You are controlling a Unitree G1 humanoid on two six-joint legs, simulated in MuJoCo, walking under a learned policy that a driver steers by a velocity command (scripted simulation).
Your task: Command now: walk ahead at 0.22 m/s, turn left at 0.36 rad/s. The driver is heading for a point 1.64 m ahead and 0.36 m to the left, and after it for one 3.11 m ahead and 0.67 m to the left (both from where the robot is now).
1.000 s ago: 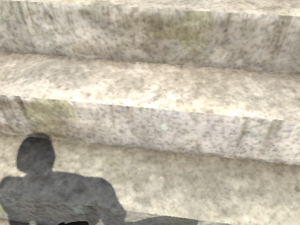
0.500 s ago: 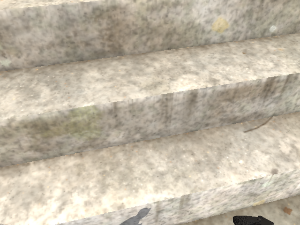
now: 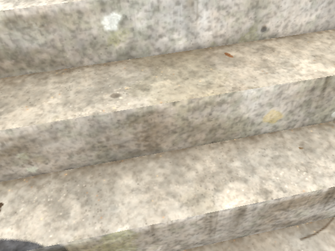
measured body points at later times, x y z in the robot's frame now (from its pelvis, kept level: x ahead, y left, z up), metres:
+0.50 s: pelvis +0.12 -0.12 +0.07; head +0.18 -0.12 +0.51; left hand +0.39 +0.09 +0.04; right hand +0.23 -0.38 -0.06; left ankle +0.06 +0.05 -0.67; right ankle +0.14 -0.27 -0.59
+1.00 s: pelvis +0.18 -0.14 +0.08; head +0.25 -0.12 +0.52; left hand +0.03 +0.10 -0.04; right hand +0.52 -0.15 +0.02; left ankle +0.21 +0.00 -0.48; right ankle +0.13 -0.29 -0.67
